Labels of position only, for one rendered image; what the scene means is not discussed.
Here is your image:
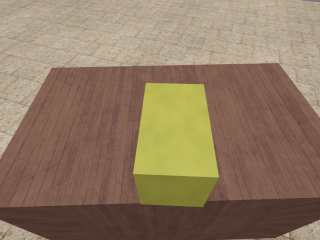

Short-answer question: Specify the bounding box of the carton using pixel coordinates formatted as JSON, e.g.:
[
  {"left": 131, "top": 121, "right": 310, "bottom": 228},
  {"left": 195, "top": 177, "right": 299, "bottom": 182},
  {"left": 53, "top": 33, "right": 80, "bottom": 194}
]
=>
[{"left": 133, "top": 83, "right": 219, "bottom": 207}]

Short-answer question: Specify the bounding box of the pedestal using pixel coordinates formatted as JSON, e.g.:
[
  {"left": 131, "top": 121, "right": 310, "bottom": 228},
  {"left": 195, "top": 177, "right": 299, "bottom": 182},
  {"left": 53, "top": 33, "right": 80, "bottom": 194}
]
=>
[{"left": 0, "top": 63, "right": 320, "bottom": 240}]

